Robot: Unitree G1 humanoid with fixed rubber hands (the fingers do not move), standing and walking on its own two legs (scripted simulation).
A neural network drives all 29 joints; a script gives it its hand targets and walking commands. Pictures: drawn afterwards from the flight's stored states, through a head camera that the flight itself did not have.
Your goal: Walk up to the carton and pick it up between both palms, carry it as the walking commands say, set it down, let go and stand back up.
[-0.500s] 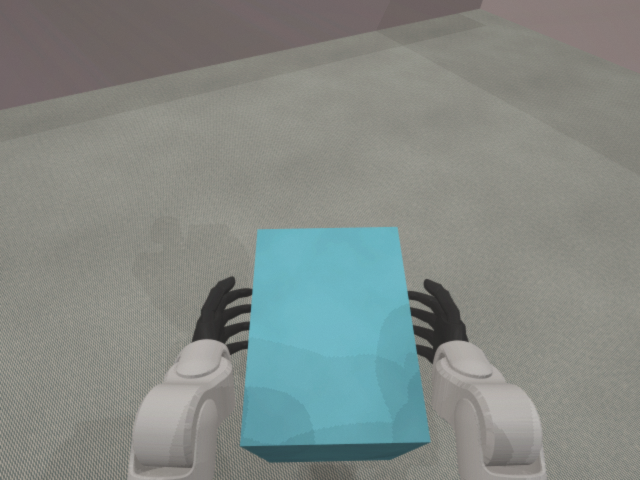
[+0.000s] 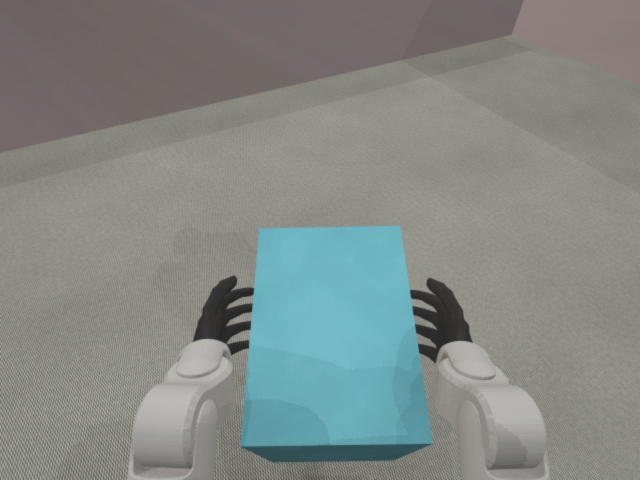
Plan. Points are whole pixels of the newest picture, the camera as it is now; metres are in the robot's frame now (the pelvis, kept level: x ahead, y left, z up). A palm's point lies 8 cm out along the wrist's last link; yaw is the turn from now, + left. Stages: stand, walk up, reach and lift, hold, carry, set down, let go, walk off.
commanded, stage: carry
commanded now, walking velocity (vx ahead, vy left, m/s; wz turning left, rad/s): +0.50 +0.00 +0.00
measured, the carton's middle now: (331, 353) +0.29 +0.00 +0.03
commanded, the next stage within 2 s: none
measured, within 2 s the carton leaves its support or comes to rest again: neither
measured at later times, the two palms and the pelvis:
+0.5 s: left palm (267, 178) +0.58 +0.11 +0.08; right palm (419, 182) +0.58 -0.15 +0.08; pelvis +0.32 -0.02 -0.01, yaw +0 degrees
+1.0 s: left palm (272, 92) +0.89 +0.13 +0.08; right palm (386, 94) +0.89 -0.13 +0.09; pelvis +0.62 +0.00 +0.00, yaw -2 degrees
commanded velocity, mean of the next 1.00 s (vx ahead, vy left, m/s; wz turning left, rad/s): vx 0.50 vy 0.00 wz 0.00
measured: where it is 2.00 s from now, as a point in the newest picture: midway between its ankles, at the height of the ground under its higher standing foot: (329, 283)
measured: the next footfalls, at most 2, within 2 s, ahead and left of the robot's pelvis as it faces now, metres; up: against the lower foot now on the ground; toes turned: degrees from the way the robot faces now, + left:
left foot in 0.02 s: +0.16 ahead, +0.10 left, +0.00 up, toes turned +12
right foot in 0.48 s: +0.46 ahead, -0.12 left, +0.00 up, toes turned -10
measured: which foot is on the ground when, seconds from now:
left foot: up 0.00-0.00, down 0.02-0.48, up 0.50-0.88, down 0.90-1.00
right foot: down 0.00-0.04, up 0.06-0.46, down 0.48-0.94, up 0.96-1.00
